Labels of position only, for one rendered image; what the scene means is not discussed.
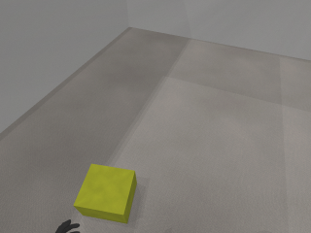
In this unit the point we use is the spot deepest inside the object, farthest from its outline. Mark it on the robot left hand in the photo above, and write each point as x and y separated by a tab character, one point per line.
67	226

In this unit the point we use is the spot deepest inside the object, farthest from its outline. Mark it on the carton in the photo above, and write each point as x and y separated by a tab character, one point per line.
107	193

